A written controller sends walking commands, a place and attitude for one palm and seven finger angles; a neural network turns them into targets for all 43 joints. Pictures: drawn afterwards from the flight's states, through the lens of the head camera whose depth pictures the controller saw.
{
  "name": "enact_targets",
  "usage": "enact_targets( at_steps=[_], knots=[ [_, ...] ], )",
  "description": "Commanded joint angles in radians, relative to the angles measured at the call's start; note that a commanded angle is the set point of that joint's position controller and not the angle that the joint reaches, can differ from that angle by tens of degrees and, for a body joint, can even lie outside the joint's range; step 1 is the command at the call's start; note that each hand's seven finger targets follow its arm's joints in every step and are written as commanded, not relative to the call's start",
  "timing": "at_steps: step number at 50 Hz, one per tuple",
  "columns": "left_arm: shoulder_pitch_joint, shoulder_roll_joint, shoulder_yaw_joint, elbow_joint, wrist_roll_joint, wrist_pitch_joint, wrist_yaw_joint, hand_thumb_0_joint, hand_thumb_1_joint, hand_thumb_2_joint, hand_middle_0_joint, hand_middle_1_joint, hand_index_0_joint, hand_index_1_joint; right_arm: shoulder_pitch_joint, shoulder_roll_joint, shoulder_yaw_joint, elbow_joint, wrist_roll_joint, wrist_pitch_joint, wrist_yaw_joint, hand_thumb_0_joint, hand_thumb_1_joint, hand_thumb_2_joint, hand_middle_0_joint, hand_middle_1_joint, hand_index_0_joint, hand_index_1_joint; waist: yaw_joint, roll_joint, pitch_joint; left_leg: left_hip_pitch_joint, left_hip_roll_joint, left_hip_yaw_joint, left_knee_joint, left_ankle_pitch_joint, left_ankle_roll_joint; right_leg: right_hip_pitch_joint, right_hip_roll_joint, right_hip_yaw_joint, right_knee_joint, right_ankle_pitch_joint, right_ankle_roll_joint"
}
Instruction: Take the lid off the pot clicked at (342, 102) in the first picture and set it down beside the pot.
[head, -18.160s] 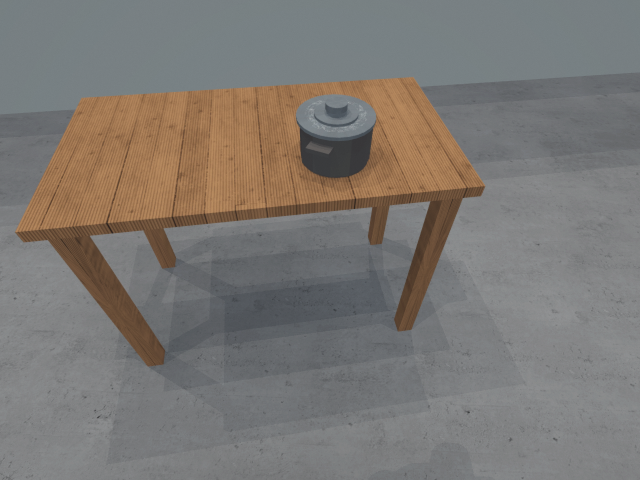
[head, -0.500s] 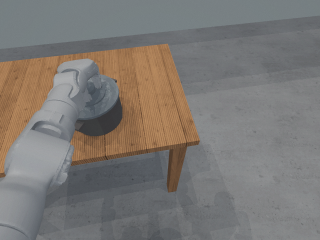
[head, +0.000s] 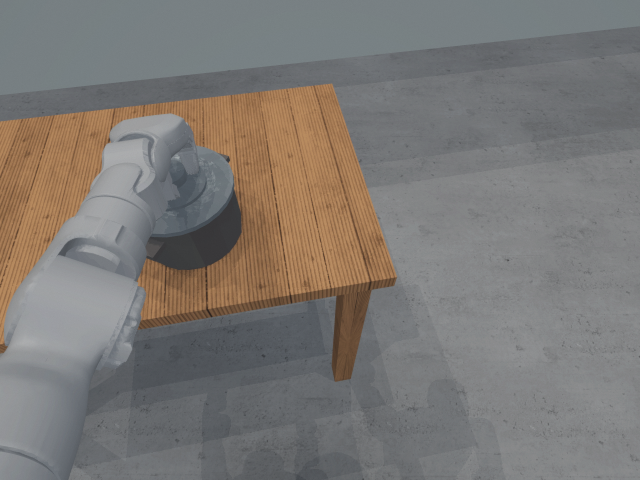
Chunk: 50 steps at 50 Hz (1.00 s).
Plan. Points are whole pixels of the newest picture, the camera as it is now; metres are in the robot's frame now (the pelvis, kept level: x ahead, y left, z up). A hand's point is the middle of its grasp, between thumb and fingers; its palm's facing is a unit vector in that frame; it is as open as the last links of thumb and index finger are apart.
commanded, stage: close the fingers and squeeze the knob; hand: left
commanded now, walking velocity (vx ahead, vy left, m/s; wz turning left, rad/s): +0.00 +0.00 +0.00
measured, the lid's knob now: (169, 175) +0.53 +0.17 +0.06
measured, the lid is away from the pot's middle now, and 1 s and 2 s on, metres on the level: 0.00 0.01 0.02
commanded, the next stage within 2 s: lift the lid straight up in 0.18 s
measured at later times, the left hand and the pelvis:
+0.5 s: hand (168, 177) +0.50 +0.16 +0.09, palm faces -0.39 -0.04 -0.92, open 7.5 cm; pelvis +0.00 +0.00 +0.00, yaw +0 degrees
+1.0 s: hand (162, 157) +0.50 +0.15 +0.12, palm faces -0.32 -0.08 -0.94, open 7.4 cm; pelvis +0.01 +0.00 +0.01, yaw +0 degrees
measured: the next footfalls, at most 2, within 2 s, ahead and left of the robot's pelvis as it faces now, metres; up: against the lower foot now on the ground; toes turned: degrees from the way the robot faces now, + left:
none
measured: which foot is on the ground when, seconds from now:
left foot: down 0.00-1.00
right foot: down 0.00-1.00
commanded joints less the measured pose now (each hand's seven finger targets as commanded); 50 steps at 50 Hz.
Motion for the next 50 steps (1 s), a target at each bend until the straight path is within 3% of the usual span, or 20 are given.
enact_targets(
  at_steps=[1,4,7,9,14,17,22,24,26,28,30,34,36,39,40,44,45,47,49,50],
  knots=[
    [-0.474,0.133,0.035,-0.122,-0.002,-0.008,0.019,0.000,0.544,0.909,-0.743,-1.049,-0.800,-1.094,0.087,-0.164,-0.047,-0.053,0.002,-0.022,-0.011,0.000,-0.900,-0.900,0.200,0.300,0.200,0.300,-0.047,-0.102,-0.338,0.360,-0.025,-0.036,0.002,0.250,0.055,-0.029,0.058,-0.023,-0.070,0.341,-0.019],
    [-0.484,0.168,0.060,-0.142,0.005,-0.019,0.019,0.000,0.573,0.924,-0.757,-1.058,-0.815,-1.102,0.093,-0.163,-0.049,-0.055,-0.001,-0.025,-0.011,0.000,-0.900,-0.900,0.200,0.300,0.200,0.300,-0.038,-0.063,-0.382,0.389,-0.028,-0.039,0.007,0.284,0.053,-0.017,0.057,-0.018,-0.064,0.365,-0.023],
    [-0.483,0.091,0.013,-0.158,0.000,-0.026,0.011,0.000,0.600,0.939,-0.772,-1.068,-0.832,-1.111,0.086,-0.154,-0.051,-0.060,0.000,-0.030,-0.009,0.000,-0.900,-0.900,0.200,0.300,0.200,0.300,-0.040,-0.039,-0.381,0.415,-0.022,-0.043,0.009,0.315,0.051,-0.048,0.057,-0.026,-0.062,0.362,-0.028],
    [-0.500,0.152,0.050,-0.166,0.008,-0.026,0.018,0.000,0.616,0.949,-0.781,-1.076,-0.843,-1.115,0.092,-0.162,-0.052,-0.055,-0.002,-0.027,-0.008,0.000,-0.900,-0.900,0.200,0.300,0.200,0.300,-0.041,-0.045,-0.385,0.414,-0.020,-0.043,0.012,0.303,0.052,-0.041,0.059,-0.022,-0.061,0.361,-0.024],
    [-0.465,0.113,0.029,-0.127,0.007,-0.021,0.021,0.000,0.631,0.965,-0.794,-1.085,-0.856,-1.123,0.090,-0.159,-0.052,-0.055,-0.001,-0.025,-0.005,0.000,-0.900,-0.900,0.200,0.300,0.200,0.300,-0.041,-0.063,-0.366,0.406,-0.023,-0.046,0.014,0.316,0.050,-0.051,0.061,-0.027,-0.059,0.363,-0.026],
    [-0.545,0.081,0.003,-0.191,-0.006,-0.028,0.024,0.000,0.634,0.970,-0.798,-1.087,-0.859,-1.125,0.083,-0.154,-0.051,-0.058,0.003,-0.035,-0.008,0.000,-0.900,-0.900,0.200,0.300,0.200,0.300,-0.046,-0.033,-0.384,0.438,-0.018,-0.052,0.006,0.324,0.051,-0.065,0.060,-0.028,-0.062,0.352,-0.028],
    [-0.594,0.110,0.033,-0.273,-0.009,-0.033,0.037,0.000,0.635,0.973,-0.800,-1.089,-0.861,-1.127,0.088,-0.145,-0.054,-0.063,-0.001,-0.056,-0.008,0.000,-0.900,-0.900,0.200,0.300,0.200,0.300,-0.032,0.009,-0.485,0.520,-0.018,-0.064,0.014,0.397,0.051,-0.033,0.060,-0.024,-0.059,0.398,-0.029],
    [-0.573,0.185,0.085,-0.264,-0.004,-0.031,0.042,0.000,0.636,0.974,-0.800,-1.089,-0.862,-1.127,0.094,-0.149,-0.054,-0.060,-0.003,-0.056,-0.010,0.000,-0.900,-0.900,0.200,0.300,0.200,0.300,-0.027,-0.022,-0.510,0.521,-0.024,-0.063,0.014,0.407,0.052,0.013,0.061,-0.019,-0.060,0.438,-0.025],
    [-0.597,0.189,0.078,-0.265,-0.011,-0.021,0.047,0.000,0.636,0.974,-0.801,-1.090,-0.862,-1.127,0.091,-0.150,-0.048,-0.059,0.003,-0.058,-0.013,0.000,-0.900,-0.900,0.200,0.300,0.200,0.300,-0.033,-0.073,-0.470,0.473,-0.027,-0.054,0.000,0.354,0.055,0.036,0.060,-0.019,-0.069,0.435,-0.019],
    [-0.627,0.227,0.105,-0.307,-0.018,-0.026,0.055,0.000,0.636,0.974,-0.801,-1.090,-0.862,-1.127,0.083,-0.148,-0.047,-0.066,0.004,-0.071,-0.016,0.000,-0.900,-0.900,0.200,0.300,0.200,0.300,-0.021,-0.028,-0.476,0.483,-0.028,-0.047,-0.002,0.375,0.056,0.064,0.053,-0.013,-0.070,0.475,-0.022],
    [-0.640,0.165,0.051,-0.335,-0.018,-0.021,0.054,0.000,0.636,0.974,-0.801,-1.090,-0.862,-1.127,0.074,-0.140,-0.046,-0.069,0.007,-0.082,-0.015,0.000,-0.900,-0.900,0.200,0.300,0.200,0.300,-0.026,0.009,-0.466,0.516,-0.028,-0.049,-0.009,0.385,0.054,0.041,0.055,-0.021,-0.074,0.458,-0.022],
    [-0.636,0.272,0.125,-0.387,0.002,-0.029,0.057,0.000,0.636,0.975,-0.801,-1.090,-0.862,-1.127,0.074,-0.144,-0.043,-0.078,0.006,-0.095,-0.018,0.000,-0.900,-0.900,0.200,0.300,0.200,0.300,-0.006,0.022,-0.513,0.555,-0.029,-0.058,-0.009,0.440,0.054,0.075,0.056,-0.015,-0.075,0.496,-0.026],
    [-0.620,0.225,0.096,-0.398,-0.003,-0.026,0.056,0.000,0.636,0.975,-0.801,-1.090,-0.862,-1.127,0.065,-0.135,-0.044,-0.085,0.007,-0.103,-0.019,0.000,-0.900,-0.900,0.200,0.300,0.200,0.300,-0.005,0.019,-0.518,0.574,-0.031,-0.058,-0.008,0.468,0.054,0.075,0.056,-0.019,-0.077,0.507,-0.024],
    [-0.599,0.288,0.143,-0.409,0.002,-0.027,0.055,0.000,0.636,0.975,-0.801,-1.090,-0.862,-1.127,0.066,-0.141,-0.044,-0.086,0.005,-0.103,-0.017,0.000,-0.900,-0.900,0.200,0.300,0.200,0.300,0.008,0.007,-0.529,0.576,-0.032,-0.063,-0.007,0.519,0.053,0.106,0.054,-0.017,-0.074,0.545,-0.023],
    [-0.582,0.233,0.101,-0.372,0.001,-0.013,0.051,0.000,0.636,0.975,-0.801,-1.090,-0.862,-1.127,0.052,-0.136,-0.043,-0.084,0.007,-0.101,-0.015,0.000,-0.900,-0.900,0.200,0.300,0.200,0.300,0.001,0.001,-0.468,0.552,-0.032,-0.054,-0.009,0.485,0.053,0.081,0.054,-0.022,-0.079,0.525,-0.023],
    [-0.543,0.299,0.147,-0.330,0.020,0.024,0.049,0.000,0.636,0.975,-0.801,-1.090,-0.862,-1.127,0.034,-0.148,-0.038,-0.088,0.008,-0.084,-0.010,0.000,-0.900,-0.900,0.200,0.300,0.200,0.300,0.020,-0.041,-0.460,0.495,-0.041,-0.047,-0.026,0.432,0.051,0.127,0.049,-0.018,-0.080,0.531,-0.027],
    [-0.539,0.240,0.099,-0.289,0.020,0.040,0.042,0.000,0.636,0.975,-0.801,-1.090,-0.862,-1.127,0.021,-0.143,-0.034,-0.088,0.011,-0.078,-0.009,0.000,-0.900,-0.900,0.200,0.300,0.200,0.300,0.013,-0.032,-0.409,0.476,-0.040,-0.044,-0.030,0.406,0.050,0.098,0.048,-0.024,-0.081,0.502,-0.028],
    [-0.593,0.201,0.073,-0.367,0.011,0.038,0.026,0.000,0.636,0.975,-0.801,-1.090,-0.862,-1.127,0.009,-0.137,-0.038,-0.100,0.012,-0.084,-0.005,0.000,-0.900,-0.900,0.200,0.300,0.200,0.300,0.015,-0.014,-0.452,0.513,-0.036,-0.047,-0.023,0.446,0.051,0.101,0.043,-0.023,-0.081,0.521,-0.028],
    [-0.590,0.306,0.149,-0.381,0.020,0.037,0.020,0.000,0.636,0.975,-0.801,-1.090,-0.862,-1.127,0.009,-0.145,-0.039,-0.109,0.004,-0.079,-0.004,0.000,-0.900,-0.900,0.200,0.300,0.200,0.300,0.028,-0.021,-0.510,0.536,-0.043,-0.053,-0.019,0.460,0.054,0.151,0.044,-0.013,-0.079,0.554,-0.026],
    [-0.566,0.292,0.139,-0.355,0.015,0.038,0.010,0.000,0.636,0.975,-0.801,-1.090,-0.862,-1.127,0.001,-0.140,-0.037,-0.115,0.004,-0.075,-0.008,0.000,-0.900,-0.900,0.200,0.300,0.200,0.300,0.025,-0.025,-0.498,0.524,-0.047,-0.046,-0.016,0.461,0.057,0.163,0.041,-0.009,-0.079,0.571,-0.025]
  ],
)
